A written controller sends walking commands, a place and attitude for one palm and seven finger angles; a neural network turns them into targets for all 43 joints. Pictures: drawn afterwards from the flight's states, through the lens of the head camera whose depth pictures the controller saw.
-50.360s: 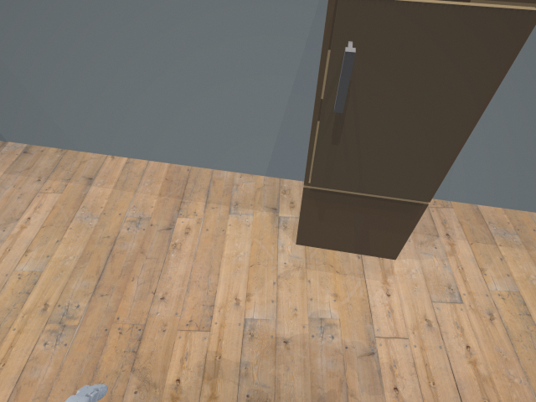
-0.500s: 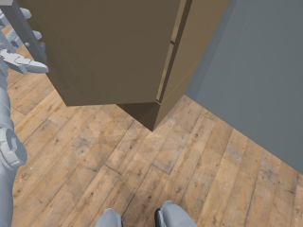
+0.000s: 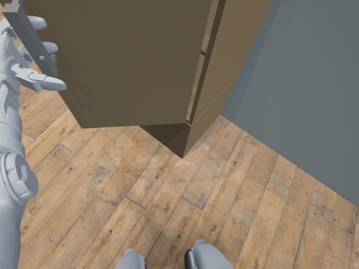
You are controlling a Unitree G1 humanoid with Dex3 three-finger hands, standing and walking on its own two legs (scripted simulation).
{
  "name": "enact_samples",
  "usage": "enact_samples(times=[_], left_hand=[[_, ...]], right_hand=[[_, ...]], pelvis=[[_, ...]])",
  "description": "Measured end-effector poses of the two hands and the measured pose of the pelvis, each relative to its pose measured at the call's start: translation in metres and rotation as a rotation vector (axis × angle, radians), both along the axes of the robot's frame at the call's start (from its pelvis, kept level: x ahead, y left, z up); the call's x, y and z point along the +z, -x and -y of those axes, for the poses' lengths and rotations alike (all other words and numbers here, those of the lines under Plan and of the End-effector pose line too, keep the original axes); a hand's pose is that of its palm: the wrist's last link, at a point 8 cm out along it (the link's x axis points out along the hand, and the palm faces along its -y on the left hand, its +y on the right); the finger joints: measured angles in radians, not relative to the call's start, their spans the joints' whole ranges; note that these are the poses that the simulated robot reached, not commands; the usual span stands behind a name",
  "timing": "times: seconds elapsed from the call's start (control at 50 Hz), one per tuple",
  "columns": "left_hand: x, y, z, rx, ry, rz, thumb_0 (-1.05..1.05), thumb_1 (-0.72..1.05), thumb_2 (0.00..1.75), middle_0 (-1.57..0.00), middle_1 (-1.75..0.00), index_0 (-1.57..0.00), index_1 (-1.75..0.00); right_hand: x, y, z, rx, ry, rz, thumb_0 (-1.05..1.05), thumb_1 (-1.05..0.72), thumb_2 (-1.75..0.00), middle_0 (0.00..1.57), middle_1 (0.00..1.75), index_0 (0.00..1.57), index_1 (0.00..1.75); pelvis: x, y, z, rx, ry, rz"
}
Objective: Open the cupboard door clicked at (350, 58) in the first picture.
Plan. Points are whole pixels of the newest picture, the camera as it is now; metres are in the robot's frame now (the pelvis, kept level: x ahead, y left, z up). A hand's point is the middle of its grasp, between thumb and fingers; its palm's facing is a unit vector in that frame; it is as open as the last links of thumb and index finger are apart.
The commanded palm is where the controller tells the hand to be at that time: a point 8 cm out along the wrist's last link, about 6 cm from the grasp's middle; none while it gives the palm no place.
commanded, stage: slide the fingers in behind the handle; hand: left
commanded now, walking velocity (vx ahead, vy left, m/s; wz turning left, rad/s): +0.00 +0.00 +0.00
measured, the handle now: (36, 39) +0.59 +0.23 +0.12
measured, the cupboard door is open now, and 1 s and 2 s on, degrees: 44 43 57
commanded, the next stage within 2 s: close the thumb around the handle in 0.14 s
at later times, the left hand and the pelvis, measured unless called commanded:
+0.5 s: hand (39, 57) +0.54 +0.22 +0.12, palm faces -0.04 -1.00 +0.00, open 12.1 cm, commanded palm +0.52 +0.26 +0.11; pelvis +0.00 +0.01 +0.00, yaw +0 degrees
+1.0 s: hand (45, 56) +0.54 +0.21 +0.11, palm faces -0.04 -1.00 +0.01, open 5.7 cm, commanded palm +0.52 +0.26 +0.11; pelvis +0.00 +0.01 +0.00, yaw -1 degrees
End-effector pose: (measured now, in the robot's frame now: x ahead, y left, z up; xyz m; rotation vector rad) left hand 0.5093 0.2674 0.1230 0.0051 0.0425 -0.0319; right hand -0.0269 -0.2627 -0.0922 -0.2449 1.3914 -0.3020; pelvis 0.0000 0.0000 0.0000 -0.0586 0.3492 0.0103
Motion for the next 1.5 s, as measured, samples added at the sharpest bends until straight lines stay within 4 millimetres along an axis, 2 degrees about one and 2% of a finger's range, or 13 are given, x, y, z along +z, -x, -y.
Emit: enact_samples(times=[0.28,0.36,0.5,0.76,0.84,0.9,1.16,1.26,1.34,1.42,1.5], left_hand=[[-0.005,-0.004,-0.009,-0.006,0.001,-0.005,-0.01,-0.50,0.31,-0.30,-1.20,-0.30,-1.20],[-0.004,-0.006,-0.009,-0.006,0.003,0.007,-0.01,-0.45,0.33,-0.30,-1.20,-0.30,-1.21],[-0.004,-0.009,-0.008,-0.008,0.002,0.007,-0.01,-0.20,0.43,-0.32,-1.23,-0.32,-1.23],[-0.008,-0.012,-0.012,-0.004,0.002,-0.003,0.01,0.48,0.72,-0.37,-1.30,-0.37,-1.31],[-0.008,-0.014,-0.005,-0.036,0.011,0.001,0.01,0.63,0.79,-0.38,-1.32,-0.38,-1.33],[-0.009,-0.015,-0.002,-0.032,0.024,0.002,0.01,0.69,0.82,-0.38,-1.33,-0.39,-1.34],[-0.008,-0.012,0.001,0.000,0.010,-0.005,0.01,0.71,0.84,-0.33,-1.34,-0.37,-1.35],[-0.009,-0.004,0.002,-0.003,0.006,0.005,0.00,0.71,0.81,-0.34,-1.34,-0.36,-1.35],[-0.009,0.010,0.003,-0.009,0.005,0.016,0.00,0.71,0.78,-0.34,-1.34,-0.36,-1.35],[-0.010,0.032,0.006,-0.016,0.003,0.029,0.00,0.70,0.75,-0.35,-1.34,-0.36,-1.35],[-0.010,0.060,0.012,-0.029,0.001,0.039,0.00,0.69,0.73,-0.36,-1.34,-0.36,-1.35]], right_hand=[[0.003,0.010,-0.002,-0.001,0.018,-0.028,0.01,-0.90,-0.90,0.21,0.30,0.20,0.30],[0.003,0.013,-0.005,-0.006,0.017,-0.037,0.01,-0.90,-0.90,0.21,0.30,0.20,0.30],[0.004,0.015,-0.011,-0.015,0.009,-0.041,0.01,-0.90,-0.90,0.21,0.30,0.20,0.30],[0.002,0.007,-0.015,-0.012,0.003,-0.033,0.01,-0.90,-0.90,0.21,0.30,0.20,0.30],[0.002,0.006,-0.014,-0.009,0.005,-0.035,0.01,-0.90,-0.90,0.21,0.30,0.20,0.30],[0.002,0.004,-0.013,-0.011,0.008,-0.026,0.01,-0.90,-0.90,0.21,0.30,0.20,0.30],[0.002,0.005,-0.011,-0.017,-0.004,-0.020,0.01,-0.90,-0.90,0.21,0.30,0.20,0.30],[0.002,0.003,-0.009,-0.023,-0.011,-0.015,0.01,-0.90,-0.90,0.21,0.30,0.20,0.30],[0.003,-0.005,-0.007,-0.031,-0.020,0.017,0.01,-0.90,-0.90,0.21,0.30,0.20,0.30],[0.004,-0.025,-0.006,-0.030,-0.035,0.084,0.01,-0.90,-0.90,0.21,0.30,0.20,0.30],[0.005,-0.054,-0.005,-0.002,-0.050,0.176,0.01,-0.91,-0.90,0.21,0.30,0.20,0.30]], pelvis=[[-0.002,0.003,-0.003,0.001,0.006,-0.016],[-0.003,0.003,-0.005,0.000,0.007,-0.020],[-0.002,0.000,-0.008,-0.002,0.009,-0.023],[-0.003,-0.003,-0.010,-0.004,0.010,-0.026],[-0.003,-0.004,-0.010,-0.003,0.011,-0.027],[-0.003,-0.005,-0.010,-0.007,0.010,-0.027],[-0.001,-0.004,-0.006,-0.010,0.006,-0.020],[0.001,-0.006,-0.005,-0.018,0.001,-0.012],[0.004,-0.010,-0.005,-0.026,-0.004,0.006],[0.009,-0.015,-0.004,-0.034,-0.010,0.034],[0.013,-0.017,-0.003,-0.029,-0.016,0.072]])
